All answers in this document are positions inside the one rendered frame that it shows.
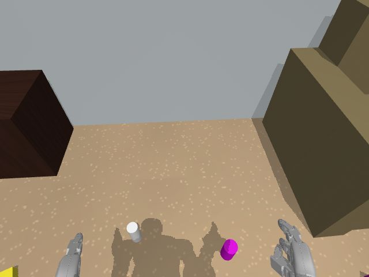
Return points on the right robot hand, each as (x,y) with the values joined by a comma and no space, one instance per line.
(299,257)

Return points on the left robot hand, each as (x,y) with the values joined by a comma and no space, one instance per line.
(69,266)

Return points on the sofa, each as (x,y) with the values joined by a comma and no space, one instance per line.
(318,124)

